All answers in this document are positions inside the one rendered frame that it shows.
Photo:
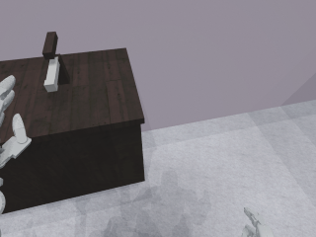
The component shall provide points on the left robot hand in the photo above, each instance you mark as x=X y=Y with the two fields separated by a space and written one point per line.
x=18 y=143

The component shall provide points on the right robot hand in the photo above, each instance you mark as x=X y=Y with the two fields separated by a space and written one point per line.
x=262 y=229

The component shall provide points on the counter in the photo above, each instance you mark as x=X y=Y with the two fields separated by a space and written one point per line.
x=86 y=136

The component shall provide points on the tap lever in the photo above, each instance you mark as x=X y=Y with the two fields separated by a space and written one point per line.
x=50 y=83

